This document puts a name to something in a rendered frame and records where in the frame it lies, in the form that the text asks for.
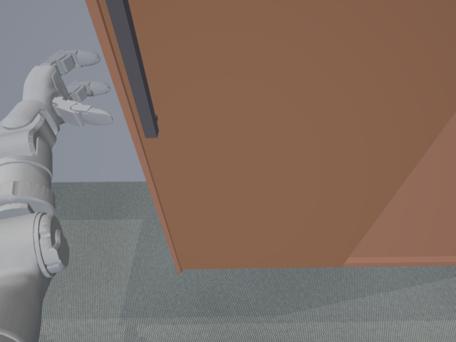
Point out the left robot hand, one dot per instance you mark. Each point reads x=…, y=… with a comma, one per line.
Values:
x=44, y=84

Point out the handle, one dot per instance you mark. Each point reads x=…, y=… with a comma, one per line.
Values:
x=124, y=29

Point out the robot left upper arm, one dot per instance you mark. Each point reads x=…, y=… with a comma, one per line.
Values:
x=32, y=250

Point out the wardrobe door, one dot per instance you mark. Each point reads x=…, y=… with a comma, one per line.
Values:
x=420, y=220
x=287, y=126

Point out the robot left forearm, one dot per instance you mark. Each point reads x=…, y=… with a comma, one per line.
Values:
x=27, y=136

